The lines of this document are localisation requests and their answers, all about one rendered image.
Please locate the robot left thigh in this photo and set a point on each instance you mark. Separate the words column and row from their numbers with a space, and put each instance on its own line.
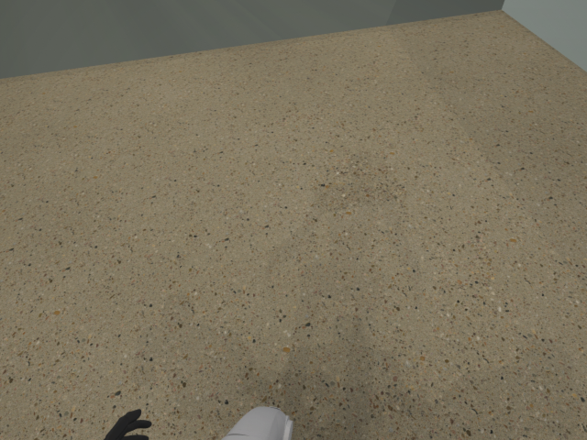
column 262, row 423

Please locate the left robot hand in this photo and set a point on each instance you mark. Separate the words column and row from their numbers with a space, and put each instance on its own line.
column 128, row 423

